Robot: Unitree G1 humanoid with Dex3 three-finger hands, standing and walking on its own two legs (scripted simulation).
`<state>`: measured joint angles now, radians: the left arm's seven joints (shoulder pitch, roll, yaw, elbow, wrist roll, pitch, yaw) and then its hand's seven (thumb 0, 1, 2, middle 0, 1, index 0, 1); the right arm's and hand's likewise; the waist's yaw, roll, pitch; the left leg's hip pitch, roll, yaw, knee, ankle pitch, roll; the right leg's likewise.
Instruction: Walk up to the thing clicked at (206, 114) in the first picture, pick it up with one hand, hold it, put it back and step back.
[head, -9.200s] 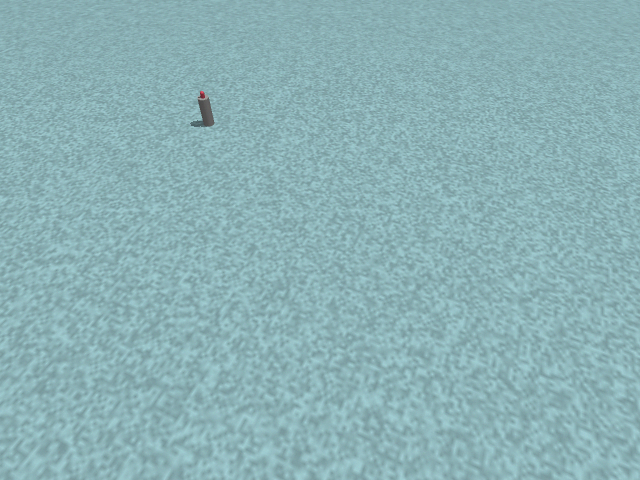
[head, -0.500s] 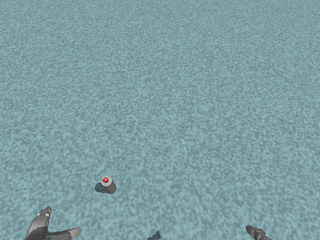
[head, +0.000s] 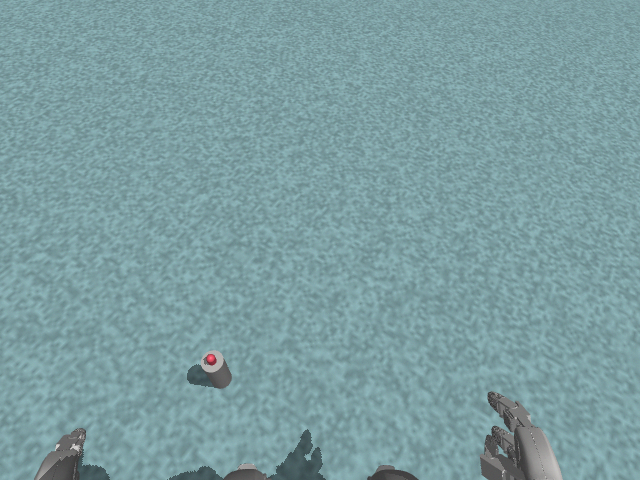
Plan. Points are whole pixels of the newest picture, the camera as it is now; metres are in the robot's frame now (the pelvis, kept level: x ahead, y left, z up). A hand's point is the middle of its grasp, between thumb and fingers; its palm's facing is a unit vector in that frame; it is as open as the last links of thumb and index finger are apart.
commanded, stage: go down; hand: left
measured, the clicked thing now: (216, 368) +0.45 +0.25 -0.63
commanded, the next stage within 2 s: none
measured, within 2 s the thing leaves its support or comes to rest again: neither
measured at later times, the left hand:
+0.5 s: hand out of the picture +0.14 +0.27 -0.14, palm faces +0.12 -0.93 -0.35, open 17.3 cm
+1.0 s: hand (88, 421) +0.25 +0.35 -0.22, palm faces +0.23 -0.95 -0.20, open 17.2 cm
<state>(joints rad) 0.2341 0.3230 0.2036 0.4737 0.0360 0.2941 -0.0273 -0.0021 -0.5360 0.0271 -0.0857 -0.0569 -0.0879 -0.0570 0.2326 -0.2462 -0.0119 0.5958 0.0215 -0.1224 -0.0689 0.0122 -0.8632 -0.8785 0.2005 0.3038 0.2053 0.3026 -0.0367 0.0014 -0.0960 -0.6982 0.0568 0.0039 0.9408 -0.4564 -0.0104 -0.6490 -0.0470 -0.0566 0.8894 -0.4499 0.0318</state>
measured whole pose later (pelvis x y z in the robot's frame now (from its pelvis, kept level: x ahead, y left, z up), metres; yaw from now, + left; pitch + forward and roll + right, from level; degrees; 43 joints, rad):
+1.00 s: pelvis -0.06 +0.00 -0.15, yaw -2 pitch +29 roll -4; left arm -0.19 0.59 0.58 0.85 -0.13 -0.24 -0.37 -0.01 -0.45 0.04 -0.05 -0.02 -0.06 -0.01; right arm 0.16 -0.30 0.02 0.62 0.00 -0.21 -0.07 0.01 -0.92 -0.89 0.20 0.30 0.21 0.30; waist -0.05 -0.03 -0.17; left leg -1.52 0.07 -0.05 1.64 -0.63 -0.01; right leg -1.46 -0.05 -0.05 1.60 -0.64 0.02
